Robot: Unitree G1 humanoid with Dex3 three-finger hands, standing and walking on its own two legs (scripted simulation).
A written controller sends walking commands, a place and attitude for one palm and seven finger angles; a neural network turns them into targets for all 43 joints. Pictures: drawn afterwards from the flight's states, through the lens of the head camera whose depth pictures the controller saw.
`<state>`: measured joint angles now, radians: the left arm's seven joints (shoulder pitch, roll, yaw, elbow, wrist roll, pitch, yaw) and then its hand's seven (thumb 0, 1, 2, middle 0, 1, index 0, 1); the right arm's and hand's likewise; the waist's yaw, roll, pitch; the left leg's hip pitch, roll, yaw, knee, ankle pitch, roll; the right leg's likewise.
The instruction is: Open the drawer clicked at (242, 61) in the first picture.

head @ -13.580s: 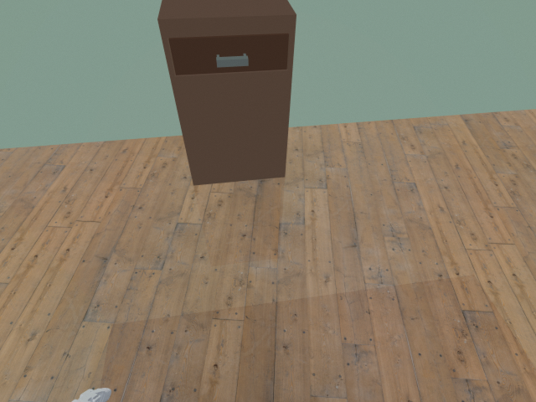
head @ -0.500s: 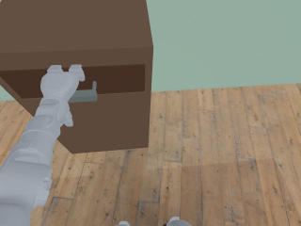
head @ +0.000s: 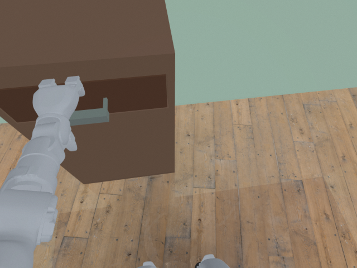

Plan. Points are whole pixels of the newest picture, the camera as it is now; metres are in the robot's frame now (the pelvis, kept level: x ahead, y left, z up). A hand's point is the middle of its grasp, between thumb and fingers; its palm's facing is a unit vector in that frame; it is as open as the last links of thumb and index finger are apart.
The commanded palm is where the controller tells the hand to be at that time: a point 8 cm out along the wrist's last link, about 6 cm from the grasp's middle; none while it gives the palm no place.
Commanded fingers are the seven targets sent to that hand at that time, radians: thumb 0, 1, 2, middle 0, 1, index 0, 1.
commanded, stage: move the hooked fingers above the handle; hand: left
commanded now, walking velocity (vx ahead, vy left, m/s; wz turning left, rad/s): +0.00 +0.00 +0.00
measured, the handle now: (85, 110) +0.53 +0.24 -0.04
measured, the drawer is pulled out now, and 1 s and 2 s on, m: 0.00 0.00 0.00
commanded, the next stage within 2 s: none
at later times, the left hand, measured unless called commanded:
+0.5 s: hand (71, 123) +0.45 +0.24 +0.01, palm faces -0.16 -0.01 -0.99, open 13.8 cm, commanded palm +0.45 +0.23 +0.08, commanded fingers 0.00 -0.50 0.30 -0.30 -1.20 -0.30 -1.20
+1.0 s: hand (79, 120) +0.46 +0.22 +0.02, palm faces -0.13 -0.06 -0.99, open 13.8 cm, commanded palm +0.45 +0.23 +0.08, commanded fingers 0.00 -0.50 0.30 -0.30 -1.20 -0.30 -1.20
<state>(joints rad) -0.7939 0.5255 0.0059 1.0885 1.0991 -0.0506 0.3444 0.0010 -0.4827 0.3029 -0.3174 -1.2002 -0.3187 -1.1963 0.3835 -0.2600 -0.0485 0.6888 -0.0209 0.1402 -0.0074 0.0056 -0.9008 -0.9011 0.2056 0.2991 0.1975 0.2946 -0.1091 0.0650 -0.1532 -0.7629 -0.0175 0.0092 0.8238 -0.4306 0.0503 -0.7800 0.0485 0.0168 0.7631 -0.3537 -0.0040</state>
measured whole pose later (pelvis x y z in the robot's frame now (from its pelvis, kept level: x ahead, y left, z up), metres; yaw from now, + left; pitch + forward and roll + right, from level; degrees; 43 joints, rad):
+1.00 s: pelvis +0.00 -0.01 +0.00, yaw +1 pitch +20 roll -2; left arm -0.74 0.50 -0.05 1.00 1.07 -0.17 0.24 0.00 -0.48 0.30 -0.32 -1.20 -0.32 -1.20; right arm 0.39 -0.25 -0.05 0.70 -0.01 0.12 -0.05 0.01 -0.90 -0.90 0.21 0.30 0.20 0.29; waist -0.10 0.04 -0.15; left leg -0.72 -0.02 -0.01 0.79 -0.42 0.04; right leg -0.73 0.04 0.00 0.73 -0.35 -0.01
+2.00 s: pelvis -0.02 +0.00 -0.01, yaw +2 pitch +23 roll -3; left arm -0.87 0.53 -0.05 1.07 1.10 -0.18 0.35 0.00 -0.49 0.30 -0.32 -1.20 -0.32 -1.20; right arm 0.38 -0.28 -0.06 0.72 -0.03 0.08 -0.04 0.01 -0.90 -0.90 0.21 0.30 0.20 0.29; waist -0.13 0.04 -0.16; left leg -0.87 -0.03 -0.04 0.92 -0.44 0.04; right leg -0.86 0.04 -0.03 0.84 -0.37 -0.01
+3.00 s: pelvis -0.01 +0.00 +0.00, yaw +1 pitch +21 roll -2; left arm -0.79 0.53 -0.05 1.08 1.09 -0.15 0.26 0.00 -0.48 0.30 -0.32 -1.20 -0.32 -1.20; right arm 0.39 -0.25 -0.04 0.69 -0.01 0.11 -0.04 0.01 -0.90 -0.90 0.21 0.30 0.20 0.29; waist -0.11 0.05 -0.15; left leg -0.77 -0.02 -0.01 0.84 -0.43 0.05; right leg -0.78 0.05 0.00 0.77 -0.35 -0.01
